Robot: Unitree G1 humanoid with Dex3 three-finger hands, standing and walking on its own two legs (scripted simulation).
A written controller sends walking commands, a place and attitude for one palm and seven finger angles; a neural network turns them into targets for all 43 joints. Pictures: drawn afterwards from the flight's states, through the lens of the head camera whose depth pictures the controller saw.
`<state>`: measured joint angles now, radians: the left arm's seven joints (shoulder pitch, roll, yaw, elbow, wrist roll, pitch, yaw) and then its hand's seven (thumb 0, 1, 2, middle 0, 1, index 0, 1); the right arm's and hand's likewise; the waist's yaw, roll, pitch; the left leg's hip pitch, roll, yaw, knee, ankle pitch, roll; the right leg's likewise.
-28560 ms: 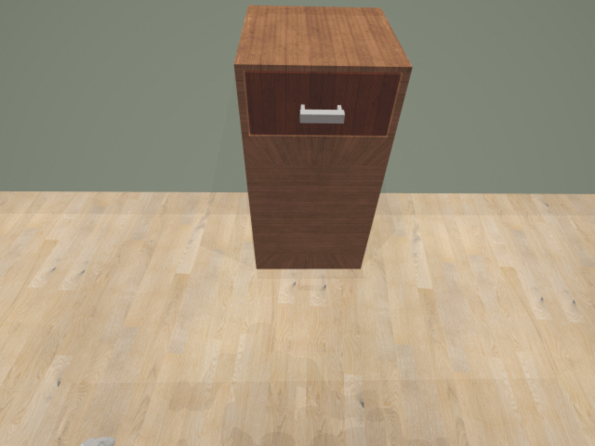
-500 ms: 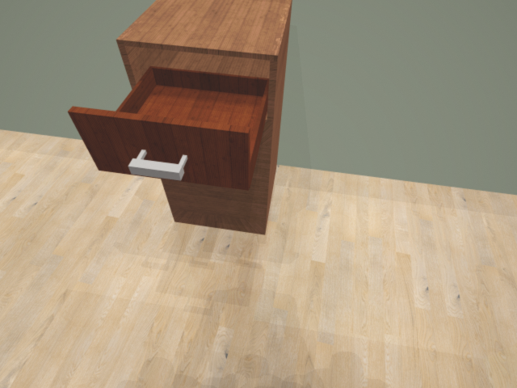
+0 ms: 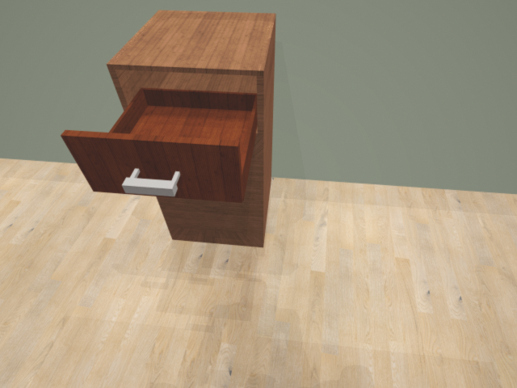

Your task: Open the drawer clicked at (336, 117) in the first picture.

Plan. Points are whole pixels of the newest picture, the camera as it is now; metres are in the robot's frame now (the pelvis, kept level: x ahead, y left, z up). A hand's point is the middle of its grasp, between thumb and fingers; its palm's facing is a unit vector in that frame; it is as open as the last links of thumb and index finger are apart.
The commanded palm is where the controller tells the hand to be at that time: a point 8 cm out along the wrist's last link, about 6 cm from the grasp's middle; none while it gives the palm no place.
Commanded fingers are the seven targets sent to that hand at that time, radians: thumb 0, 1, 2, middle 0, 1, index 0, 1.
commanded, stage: let the arm hang, fingers relaxed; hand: left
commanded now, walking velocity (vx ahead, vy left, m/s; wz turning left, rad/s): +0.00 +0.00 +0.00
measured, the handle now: (153, 180) +0.54 +0.27 -0.02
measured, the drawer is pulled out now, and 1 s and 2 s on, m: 0.30 0.30 0.30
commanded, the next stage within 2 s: look to check the result in 0.08 s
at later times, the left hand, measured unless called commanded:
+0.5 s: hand out of the picture +0.01 +0.17 -0.17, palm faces +0.02 -0.97 -0.22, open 7.4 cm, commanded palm none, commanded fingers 0.00 0.90 0.90 -0.20 -0.30 -0.20 -0.30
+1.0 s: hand out of the picture +0.05 +0.17 -0.17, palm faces +0.02 -0.97 -0.25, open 7.4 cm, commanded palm none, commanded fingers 0.00 0.90 0.90 -0.20 -0.30 -0.20 -0.30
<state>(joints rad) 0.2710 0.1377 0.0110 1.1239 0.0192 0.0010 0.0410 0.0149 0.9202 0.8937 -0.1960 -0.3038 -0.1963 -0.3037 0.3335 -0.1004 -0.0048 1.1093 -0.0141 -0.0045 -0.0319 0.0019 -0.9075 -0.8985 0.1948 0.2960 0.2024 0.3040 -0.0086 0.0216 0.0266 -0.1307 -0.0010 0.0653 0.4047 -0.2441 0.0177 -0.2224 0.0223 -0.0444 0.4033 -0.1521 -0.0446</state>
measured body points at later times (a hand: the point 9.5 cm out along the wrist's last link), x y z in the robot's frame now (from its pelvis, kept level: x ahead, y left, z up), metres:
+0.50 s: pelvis +0.01 -0.01 +0.00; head +0.03 -0.02 +0.45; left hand +0.01 +0.22 -0.15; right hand -0.02 -0.23 -0.16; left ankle -0.01 +0.11 -0.74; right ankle +0.04 -0.09 -0.74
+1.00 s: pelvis +0.03 -0.02 +0.00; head +0.04 -0.03 +0.45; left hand +0.05 +0.22 -0.15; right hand +0.01 -0.25 -0.16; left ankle -0.01 +0.11 -0.74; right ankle +0.04 -0.09 -0.74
